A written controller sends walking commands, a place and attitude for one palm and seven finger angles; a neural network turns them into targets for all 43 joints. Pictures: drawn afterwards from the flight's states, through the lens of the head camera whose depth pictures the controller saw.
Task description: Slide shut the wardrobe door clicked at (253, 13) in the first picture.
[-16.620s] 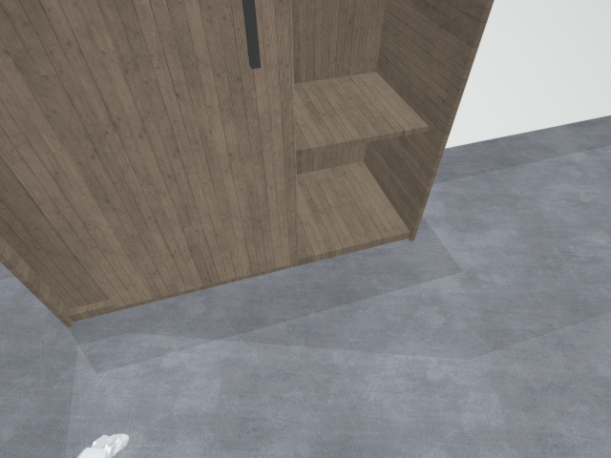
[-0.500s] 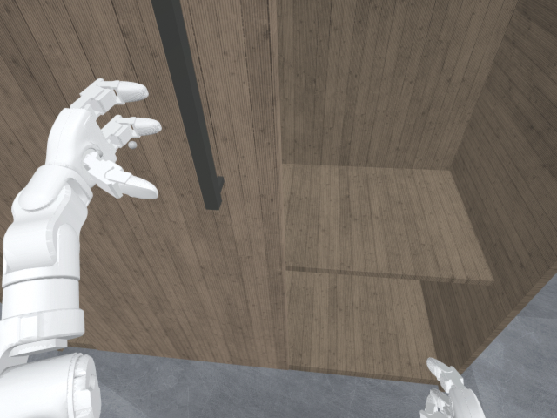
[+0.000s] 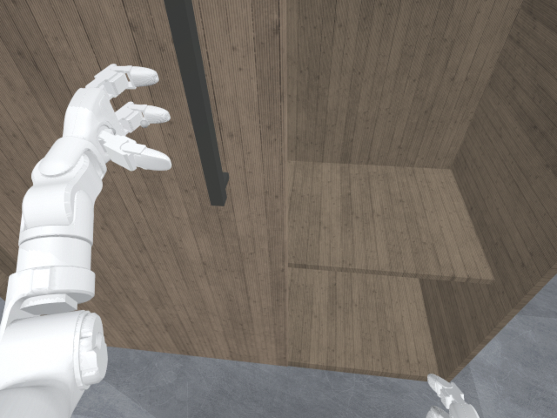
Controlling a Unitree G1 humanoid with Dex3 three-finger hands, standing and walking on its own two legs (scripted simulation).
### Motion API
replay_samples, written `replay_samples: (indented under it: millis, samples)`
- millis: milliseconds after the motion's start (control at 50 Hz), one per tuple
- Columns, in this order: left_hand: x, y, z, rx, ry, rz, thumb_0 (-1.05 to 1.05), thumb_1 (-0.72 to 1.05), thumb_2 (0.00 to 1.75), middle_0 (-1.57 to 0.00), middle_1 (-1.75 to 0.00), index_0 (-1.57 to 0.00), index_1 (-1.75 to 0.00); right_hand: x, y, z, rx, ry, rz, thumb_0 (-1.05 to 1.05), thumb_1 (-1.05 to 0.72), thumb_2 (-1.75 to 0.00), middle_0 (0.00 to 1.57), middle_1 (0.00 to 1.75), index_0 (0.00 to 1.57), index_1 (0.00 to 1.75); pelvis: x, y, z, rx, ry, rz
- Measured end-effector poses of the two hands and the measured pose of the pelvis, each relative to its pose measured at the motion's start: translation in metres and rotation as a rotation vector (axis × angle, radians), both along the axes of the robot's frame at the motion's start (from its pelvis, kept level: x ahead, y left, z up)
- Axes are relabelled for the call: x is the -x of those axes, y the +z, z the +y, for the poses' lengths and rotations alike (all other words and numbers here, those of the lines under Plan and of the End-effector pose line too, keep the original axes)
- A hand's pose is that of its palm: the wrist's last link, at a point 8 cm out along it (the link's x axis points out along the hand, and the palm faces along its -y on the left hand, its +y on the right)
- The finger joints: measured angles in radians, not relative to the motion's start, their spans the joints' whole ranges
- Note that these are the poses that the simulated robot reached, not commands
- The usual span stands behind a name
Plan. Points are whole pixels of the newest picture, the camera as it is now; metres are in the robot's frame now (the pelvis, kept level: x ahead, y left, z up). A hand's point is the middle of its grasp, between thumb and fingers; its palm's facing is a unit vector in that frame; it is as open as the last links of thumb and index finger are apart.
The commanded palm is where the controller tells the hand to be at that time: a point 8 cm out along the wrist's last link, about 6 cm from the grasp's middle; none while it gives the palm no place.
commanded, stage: move the hooked fingers beside the handle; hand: left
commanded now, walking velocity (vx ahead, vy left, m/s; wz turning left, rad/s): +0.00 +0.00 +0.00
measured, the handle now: (205, 103) +0.43 +0.14 +0.26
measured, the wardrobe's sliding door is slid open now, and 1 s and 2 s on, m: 0.51 0.51 0.51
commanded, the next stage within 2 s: none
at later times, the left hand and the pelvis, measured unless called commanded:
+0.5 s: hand (148, 127) +0.40 +0.20 +0.25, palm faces +0.05 -1.00 -0.02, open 14.0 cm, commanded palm +0.38 +0.23 +0.22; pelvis -0.01 +0.00 +0.00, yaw +0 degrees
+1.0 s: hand (150, 126) +0.40 +0.20 +0.25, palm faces +0.06 -1.00 -0.02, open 13.9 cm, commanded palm +0.39 +0.22 +0.22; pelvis -0.01 +0.00 +0.00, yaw +1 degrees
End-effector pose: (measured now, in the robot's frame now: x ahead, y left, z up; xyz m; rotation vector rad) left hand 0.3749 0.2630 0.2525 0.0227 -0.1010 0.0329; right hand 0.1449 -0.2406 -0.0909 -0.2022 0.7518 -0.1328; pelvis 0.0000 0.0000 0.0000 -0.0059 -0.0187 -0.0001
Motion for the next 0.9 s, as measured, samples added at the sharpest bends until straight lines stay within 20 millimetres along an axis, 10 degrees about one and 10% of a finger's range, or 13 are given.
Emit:
replay_samples:
  millis: [900]
  samples:
    - [0.003,-0.004,-0.009,-0.009,0.029,-0.011,-0.01,-0.51,0.3,-0.33,-1.32,-0.3,-1.21,0.005,-0.004,0.012,-0.009,0.037,0.003,0.02,-0.9,-0.9,0.2,0.3,0.2,0.3,0.009,-0.002,0.003,0.0,0.02,0.002]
